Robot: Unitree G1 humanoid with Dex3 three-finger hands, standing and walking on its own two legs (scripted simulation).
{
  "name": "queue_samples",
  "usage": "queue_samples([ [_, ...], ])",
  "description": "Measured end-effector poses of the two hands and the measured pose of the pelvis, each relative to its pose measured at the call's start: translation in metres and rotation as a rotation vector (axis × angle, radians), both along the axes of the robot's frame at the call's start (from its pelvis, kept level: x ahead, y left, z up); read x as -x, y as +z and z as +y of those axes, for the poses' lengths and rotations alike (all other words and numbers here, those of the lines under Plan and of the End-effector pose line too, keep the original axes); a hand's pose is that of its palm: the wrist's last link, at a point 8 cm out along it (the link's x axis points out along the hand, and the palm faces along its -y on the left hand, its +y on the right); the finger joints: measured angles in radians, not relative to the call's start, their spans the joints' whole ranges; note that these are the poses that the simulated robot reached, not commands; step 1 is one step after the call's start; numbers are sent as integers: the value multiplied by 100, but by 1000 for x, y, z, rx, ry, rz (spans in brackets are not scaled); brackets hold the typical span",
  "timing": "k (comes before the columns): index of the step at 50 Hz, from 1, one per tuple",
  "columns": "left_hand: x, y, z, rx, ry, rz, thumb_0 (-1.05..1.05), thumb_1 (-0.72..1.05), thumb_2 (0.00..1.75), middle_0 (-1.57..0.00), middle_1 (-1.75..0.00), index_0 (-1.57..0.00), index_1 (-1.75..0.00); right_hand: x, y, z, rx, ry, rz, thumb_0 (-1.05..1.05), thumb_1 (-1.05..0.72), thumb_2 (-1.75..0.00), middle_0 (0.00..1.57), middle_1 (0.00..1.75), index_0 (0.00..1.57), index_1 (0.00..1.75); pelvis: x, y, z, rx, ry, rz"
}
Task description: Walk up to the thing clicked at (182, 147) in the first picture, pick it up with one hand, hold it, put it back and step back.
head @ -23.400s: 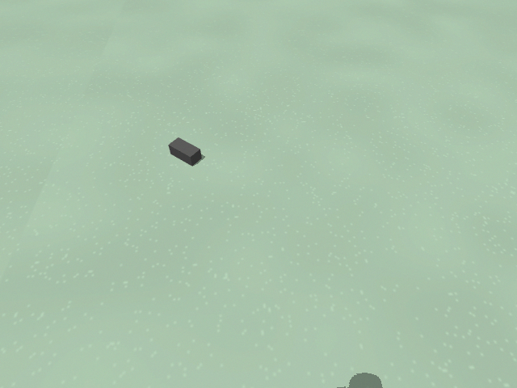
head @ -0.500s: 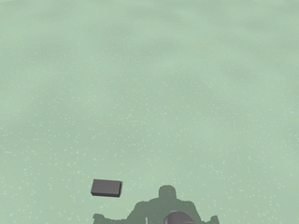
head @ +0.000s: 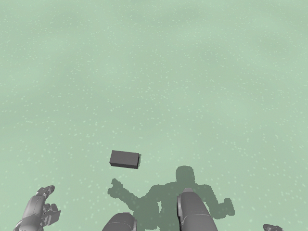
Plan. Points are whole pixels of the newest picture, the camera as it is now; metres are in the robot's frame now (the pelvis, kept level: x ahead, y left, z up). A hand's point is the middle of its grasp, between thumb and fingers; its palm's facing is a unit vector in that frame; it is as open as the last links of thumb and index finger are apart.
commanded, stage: walk up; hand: left
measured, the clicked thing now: (124, 159) +0.52 +0.18 -0.69
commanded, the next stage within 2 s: stand in 0.82 s
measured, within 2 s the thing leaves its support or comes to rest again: neither
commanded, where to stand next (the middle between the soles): +0.11 -0.03 m, yaw -5 degrees
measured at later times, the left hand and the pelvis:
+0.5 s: hand out of the picture +0.06 +0.22 -0.09, palm faces -0.06 -0.90 -0.44, open 7.4 cm; pelvis +0.02 -0.06 +0.03, yaw -4 degrees
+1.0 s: hand (61, 220) +0.15 +0.26 -0.13, palm faces -0.07 -0.91 -0.40, open 7.4 cm; pelvis +0.04 -0.01 +0.02, yaw -3 degrees
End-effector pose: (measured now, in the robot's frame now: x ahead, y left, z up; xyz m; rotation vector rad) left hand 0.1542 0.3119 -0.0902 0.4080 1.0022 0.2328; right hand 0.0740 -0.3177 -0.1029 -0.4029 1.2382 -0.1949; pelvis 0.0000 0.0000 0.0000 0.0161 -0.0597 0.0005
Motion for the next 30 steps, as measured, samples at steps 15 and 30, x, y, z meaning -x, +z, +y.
queue_samples([
  [15, 114, 15, -2, 62, 3, 286, 1, 90, 90, -20, -30, -20, -30, 71, 78, -52, 97, -85, -72, 0, -89, -90, 21, 30, 21, 30, -1, 43, -30, 36, -82, 10],
  [30, 99, 58, -44, -78, 35, 157, 1, 89, 90, -21, -30, -21, -30, -2, 25, -69, -69, -36, -79, 0, -90, -90, 20, 30, 20, 30, -35, 39, -57, 46, -61, -14],
])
